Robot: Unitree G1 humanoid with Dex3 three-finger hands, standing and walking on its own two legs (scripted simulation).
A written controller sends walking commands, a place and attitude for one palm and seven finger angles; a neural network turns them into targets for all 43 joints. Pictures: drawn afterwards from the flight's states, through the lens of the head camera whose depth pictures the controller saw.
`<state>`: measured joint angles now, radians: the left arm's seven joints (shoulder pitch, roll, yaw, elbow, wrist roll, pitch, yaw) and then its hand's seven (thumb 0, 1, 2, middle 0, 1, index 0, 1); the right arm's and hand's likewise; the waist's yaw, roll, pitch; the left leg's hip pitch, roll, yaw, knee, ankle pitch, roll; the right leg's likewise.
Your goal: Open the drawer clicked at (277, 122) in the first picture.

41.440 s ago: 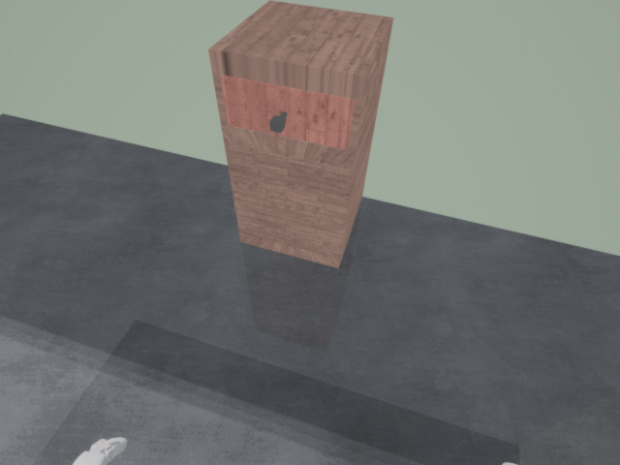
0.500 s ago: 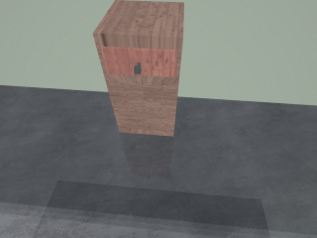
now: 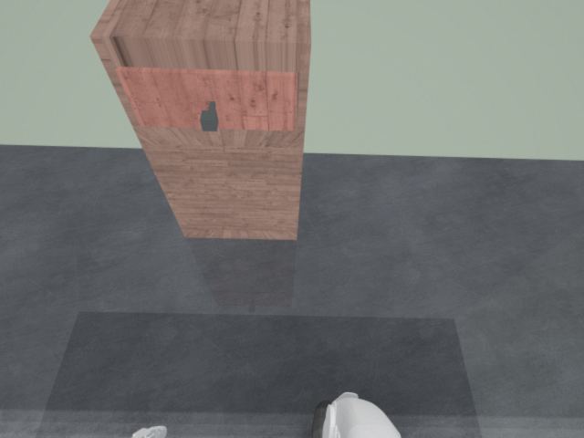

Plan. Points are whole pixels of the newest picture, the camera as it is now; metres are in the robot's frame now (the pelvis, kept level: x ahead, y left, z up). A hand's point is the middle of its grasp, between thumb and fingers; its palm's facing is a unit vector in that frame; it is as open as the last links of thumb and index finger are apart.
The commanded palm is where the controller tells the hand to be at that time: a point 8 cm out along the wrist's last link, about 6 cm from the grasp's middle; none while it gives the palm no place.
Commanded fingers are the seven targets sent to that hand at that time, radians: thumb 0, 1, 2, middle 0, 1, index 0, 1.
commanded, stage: take the last steps up to it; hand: left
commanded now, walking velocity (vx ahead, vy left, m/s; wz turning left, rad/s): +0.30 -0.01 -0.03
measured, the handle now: (210, 115) +0.75 +0.20 -0.09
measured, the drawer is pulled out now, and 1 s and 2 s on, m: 0.01 0.01 0.01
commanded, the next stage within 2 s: come to a stop and stand still in 0.36 s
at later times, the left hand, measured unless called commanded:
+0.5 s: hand (185, 399) +0.18 +0.17 -0.17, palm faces +0.04 -0.99 -0.17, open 7.3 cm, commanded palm none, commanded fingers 0.00 0.90 0.90 -0.20 -0.30 -0.20 -0.30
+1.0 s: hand (197, 302) +0.34 +0.18 -0.16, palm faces +0.03 -0.97 -0.25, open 7.3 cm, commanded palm none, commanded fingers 0.00 0.90 0.90 -0.20 -0.30 -0.20 -0.30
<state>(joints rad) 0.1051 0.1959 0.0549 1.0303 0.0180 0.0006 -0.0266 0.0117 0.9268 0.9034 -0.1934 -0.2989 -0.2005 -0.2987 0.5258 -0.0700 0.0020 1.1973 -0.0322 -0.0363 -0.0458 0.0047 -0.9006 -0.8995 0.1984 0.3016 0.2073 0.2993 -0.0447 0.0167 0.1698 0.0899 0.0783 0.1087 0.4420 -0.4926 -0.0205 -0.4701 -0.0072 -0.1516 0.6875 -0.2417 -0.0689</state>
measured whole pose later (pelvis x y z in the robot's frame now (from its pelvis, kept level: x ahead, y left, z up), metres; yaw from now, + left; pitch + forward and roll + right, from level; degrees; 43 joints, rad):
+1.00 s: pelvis +0.23 -0.03 +0.01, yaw +1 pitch +1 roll +0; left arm 0.06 0.23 0.06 0.97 0.01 0.06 0.03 0.00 0.91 0.90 -0.20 -0.30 -0.20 -0.30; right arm 0.18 -0.20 -0.04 0.99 -0.04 0.05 -0.04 0.01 -0.91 -0.90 0.20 0.30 0.20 0.30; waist -0.01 -0.02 0.16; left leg -0.21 0.03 0.06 0.50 -0.30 0.01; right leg -0.39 0.01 0.01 0.94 -0.51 0.01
